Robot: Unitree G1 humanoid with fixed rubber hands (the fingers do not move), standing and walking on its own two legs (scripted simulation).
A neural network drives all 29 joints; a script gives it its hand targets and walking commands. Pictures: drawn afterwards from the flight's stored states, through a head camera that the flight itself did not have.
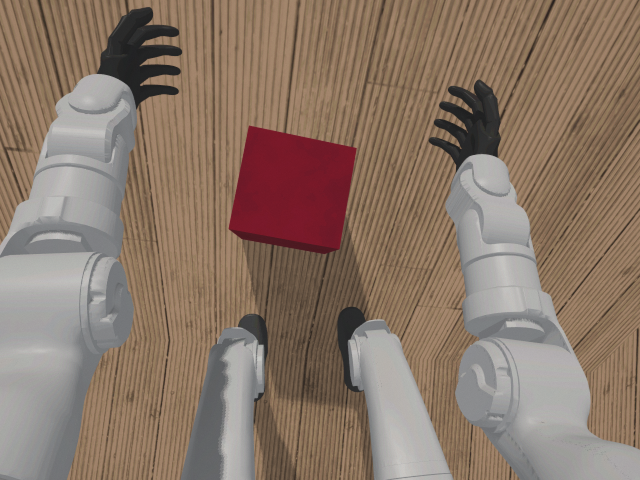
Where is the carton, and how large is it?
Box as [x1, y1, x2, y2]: [229, 126, 356, 253]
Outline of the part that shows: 249,126 229,229 241,238 321,253 338,249 356,148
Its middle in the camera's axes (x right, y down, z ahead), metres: -0.07 -0.09 +0.86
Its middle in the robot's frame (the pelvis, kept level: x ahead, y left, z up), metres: +0.50 +0.00 -0.52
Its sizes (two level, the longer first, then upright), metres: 0.210 0.200 0.250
